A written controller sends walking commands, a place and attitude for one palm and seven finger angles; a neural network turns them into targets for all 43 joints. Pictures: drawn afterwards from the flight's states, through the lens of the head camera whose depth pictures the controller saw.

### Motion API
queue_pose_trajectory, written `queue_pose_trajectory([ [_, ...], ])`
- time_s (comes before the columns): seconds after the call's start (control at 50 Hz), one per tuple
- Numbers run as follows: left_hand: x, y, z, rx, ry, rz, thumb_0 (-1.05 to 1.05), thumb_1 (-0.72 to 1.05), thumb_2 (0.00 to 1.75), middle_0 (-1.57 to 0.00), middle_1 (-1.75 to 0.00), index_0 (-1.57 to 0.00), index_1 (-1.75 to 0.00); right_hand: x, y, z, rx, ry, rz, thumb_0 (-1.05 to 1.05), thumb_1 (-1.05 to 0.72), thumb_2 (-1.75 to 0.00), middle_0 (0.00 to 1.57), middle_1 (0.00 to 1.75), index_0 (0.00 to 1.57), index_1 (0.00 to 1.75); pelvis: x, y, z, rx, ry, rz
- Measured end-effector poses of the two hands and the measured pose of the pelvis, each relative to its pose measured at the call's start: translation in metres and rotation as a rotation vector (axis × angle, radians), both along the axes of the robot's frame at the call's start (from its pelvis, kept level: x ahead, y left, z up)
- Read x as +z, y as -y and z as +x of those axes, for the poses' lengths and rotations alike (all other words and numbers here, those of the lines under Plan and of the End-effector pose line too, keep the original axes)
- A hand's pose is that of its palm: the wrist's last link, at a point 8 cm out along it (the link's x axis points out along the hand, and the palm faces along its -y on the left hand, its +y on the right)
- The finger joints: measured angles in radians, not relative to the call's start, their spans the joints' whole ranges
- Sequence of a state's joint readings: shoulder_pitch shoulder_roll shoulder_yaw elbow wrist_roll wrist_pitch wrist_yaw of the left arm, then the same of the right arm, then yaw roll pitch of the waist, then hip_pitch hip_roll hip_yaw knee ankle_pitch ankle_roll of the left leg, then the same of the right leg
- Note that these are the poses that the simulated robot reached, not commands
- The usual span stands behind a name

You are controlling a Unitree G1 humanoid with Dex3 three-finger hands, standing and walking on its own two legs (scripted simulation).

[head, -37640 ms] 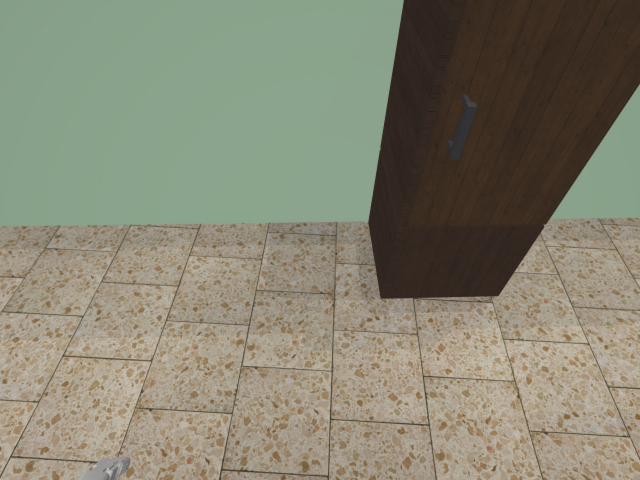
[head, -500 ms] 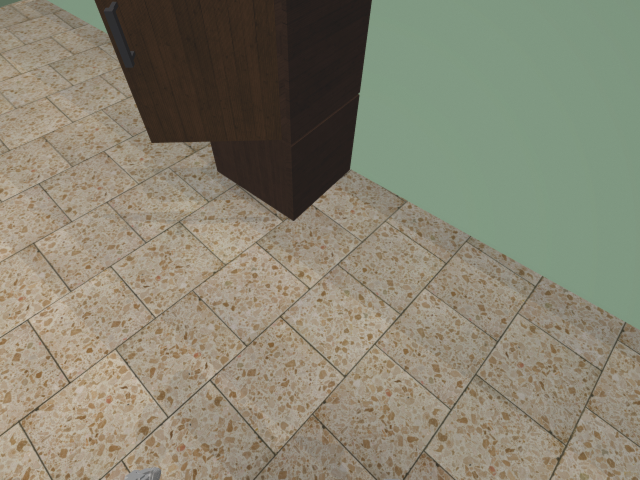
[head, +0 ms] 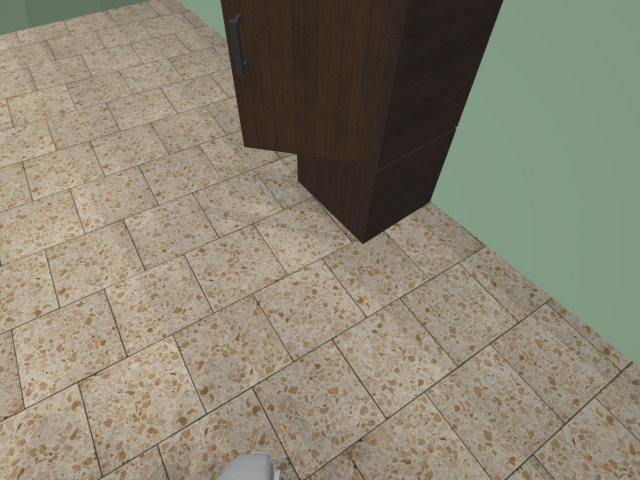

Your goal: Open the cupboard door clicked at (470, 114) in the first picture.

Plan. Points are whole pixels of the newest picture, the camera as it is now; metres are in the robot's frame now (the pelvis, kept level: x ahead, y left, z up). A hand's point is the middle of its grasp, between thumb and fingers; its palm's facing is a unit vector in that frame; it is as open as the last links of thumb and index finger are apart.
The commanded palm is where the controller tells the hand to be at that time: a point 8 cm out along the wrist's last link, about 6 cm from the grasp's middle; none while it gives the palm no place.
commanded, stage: take the last steps up to it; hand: left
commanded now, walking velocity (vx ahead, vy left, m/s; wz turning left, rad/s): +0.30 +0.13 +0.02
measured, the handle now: (239, 45) +1.03 +0.34 +0.00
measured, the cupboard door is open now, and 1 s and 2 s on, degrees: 43 43 43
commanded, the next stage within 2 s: come to a stop and stand still in 1.00 s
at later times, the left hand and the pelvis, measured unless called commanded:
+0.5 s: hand (208, 355) +0.30 +0.22 -0.16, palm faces -0.05 -0.98 -0.21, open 7.4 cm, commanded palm none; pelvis +0.17 +0.05 -0.01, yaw -2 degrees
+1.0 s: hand (175, 353) +0.31 +0.29 -0.19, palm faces +0.04 -0.99 -0.16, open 7.4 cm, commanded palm none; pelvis +0.35 +0.12 -0.01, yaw -3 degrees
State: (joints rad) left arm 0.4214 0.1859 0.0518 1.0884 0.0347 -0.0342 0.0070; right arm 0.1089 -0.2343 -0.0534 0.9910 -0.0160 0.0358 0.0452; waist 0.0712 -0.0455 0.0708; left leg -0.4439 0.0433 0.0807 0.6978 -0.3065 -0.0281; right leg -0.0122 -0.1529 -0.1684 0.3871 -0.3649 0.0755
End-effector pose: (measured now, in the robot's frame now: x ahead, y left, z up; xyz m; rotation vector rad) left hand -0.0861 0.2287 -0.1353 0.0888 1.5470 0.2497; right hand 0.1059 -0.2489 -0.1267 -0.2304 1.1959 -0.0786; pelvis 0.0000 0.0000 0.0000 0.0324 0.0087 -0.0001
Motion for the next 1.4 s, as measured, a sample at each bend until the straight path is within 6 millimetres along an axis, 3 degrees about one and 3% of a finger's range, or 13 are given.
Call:
queue_pose_trajectory([
  [0.06, -0.015, -0.021, -0.004, 0.027, -0.071, -0.018, 0.01, 0.91, 0.89, -0.21, -0.29, -0.20, -0.30, -0.005, -0.028, 0.048, 0.047, 0.104, -0.011, 0.01, -0.91, -0.90, 0.20, 0.30, 0.20, 0.30, -0.016, -0.023, 0.021, 0.005, -0.001, -0.021],
  [0.12, -0.022, -0.043, 0.021, 0.015, -0.082, -0.014, 0.01, 0.91, 0.89, -0.20, -0.29, -0.20, -0.30, -0.005, -0.052, 0.066, 0.043, 0.149, -0.012, 0.00, -0.91, -0.90, 0.20, 0.30, 0.20, 0.30, -0.019, -0.037, 0.035, -0.001, 0.017, -0.013],
  [0.22, -0.014, -0.066, 0.117, -0.038, 0.099, 0.006, 0.01, 0.91, 0.89, -0.20, -0.29, -0.19, -0.30, -0.005, -0.077, 0.051, -0.009, 0.068, 0.014, 0.00, -0.91, -0.90, 0.20, 0.30, 0.20, 0.30, -0.005, -0.051, 0.063, -0.002, 0.018, -0.015],
  [0.3, -0.002, -0.070, 0.203, -0.095, 0.256, 0.010, 0.01, 0.91, 0.89, -0.20, -0.29, -0.19, -0.30, -0.004, -0.070, 0.035, -0.074, -0.001, -0.007, -0.02, -0.95, -0.90, 0.21, 0.30, 0.21, 0.30, 0.002, -0.058, 0.088, -0.008, 0.017, -0.008],
  [0.42, 0.011, -0.058, 0.317, -0.191, 0.406, 0.007, 0.01, 0.91, 0.90, -0.20, -0.29, -0.19, -0.30, -0.014, -0.065, 0.005, -0.156, -0.164, 0.005, -0.01, -0.93, -0.90, 0.21, 0.30, 0.21, 0.30, 0.001, -0.056, 0.133, -0.026, 0.016, 0.007],
  [0.52, 0.007, -0.041, 0.388, -0.257, 0.475, 0.015, 0.01, 0.91, 0.89, -0.20, -0.29, -0.19, -0.30, -0.030, -0.064, -0.003, -0.219, -0.292, 0.038, 0.00, -0.91, -0.90, 0.20, 0.30, 0.20, 0.30, -0.013, -0.044, 0.177, -0.042, 0.018, 0.002],
  [0.62, 0.007, -0.036, 0.394, -0.214, 0.429, 0.007, 0.00, 0.91, 0.89, -0.20, -0.29, -0.20, -0.30, -0.022, -0.064, 0.038, -0.218, -0.311, 0.046, 0.01, -0.91, -0.90, 0.20, 0.30, 0.20, 0.30, -0.004, -0.041, 0.209, -0.028, 0.029, -0.020],
  [0.84, -0.006, -0.078, 0.353, -0.073, 0.136, -0.018, 0.00, 0.93, 0.89, -0.20, -0.29, -0.20, -0.30, -0.004, -0.088, 0.220, -0.108, -0.084, 0.020, 0.01, -0.92, -0.90, 0.20, 0.30, 0.20, 0.30, 0.004, -0.074, 0.292, -0.019, 0.011, -0.040],
  [0.96, -0.031, -0.108, 0.368, -0.048, 0.018, -0.055, 0.01, 0.92, 0.89, -0.20, -0.29, -0.20, -0.30, -0.008, -0.115, 0.304, -0.070, 0.048, -0.036, 0.00, -0.92, -0.90, 0.20, 0.30, 0.20, 0.30, -0.015, -0.109, 0.341, -0.036, 0.020, -0.044],
  [1.06, -0.023, -0.123, 0.439, -0.102, 0.103, -0.047, 0.01, 0.91, 0.89, -0.20, -0.29, -0.19, -0.30, -0.002, -0.138, 0.316, -0.103, 0.033, -0.024, 0.00, -0.92, -0.90, 0.20, 0.30, 0.20, 0.30, -0.004, -0.121, 0.367, -0.054, 0.015, -0.033],
  [1.22, -0.005, -0.123, 0.560, -0.177, 0.299, -0.016, 0.01, 0.92, 0.89, -0.20, -0.29, -0.19, -0.30, -0.008, -0.150, 0.301, -0.161, -0.116, 0.004, 0.00, -0.93, -0.90, 0.21, 0.30, 0.21, 0.30, 0.003, -0.124, 0.407, -0.055, 0.015, -0.027],
  [1.3, -0.010, -0.115, 0.595, -0.215, 0.334, 0.002, 0.01, 0.92, 0.90, -0.20, -0.29, -0.19, -0.30, -0.022, -0.151, 0.299, -0.208, -0.177, 0.037, 0.00, -0.92, -0.90, 0.21, 0.30, 0.21, 0.30, -0.006, -0.114, 0.425, -0.070, 0.018, -0.002],
  [1.4, -0.011, -0.105, 0.612, -0.255, 0.302, -0.004, 0.01, 0.92, 0.89, -0.20, -0.29, -0.19, -0.30, -0.027, -0.149, 0.305, -0.257, -0.200, 0.057, 0.00, -0.91, -0.90, 0.20, 0.30, 0.20, 0.30, -0.008, -0.111, 0.434, -0.061, 0.008, -0.017],
])
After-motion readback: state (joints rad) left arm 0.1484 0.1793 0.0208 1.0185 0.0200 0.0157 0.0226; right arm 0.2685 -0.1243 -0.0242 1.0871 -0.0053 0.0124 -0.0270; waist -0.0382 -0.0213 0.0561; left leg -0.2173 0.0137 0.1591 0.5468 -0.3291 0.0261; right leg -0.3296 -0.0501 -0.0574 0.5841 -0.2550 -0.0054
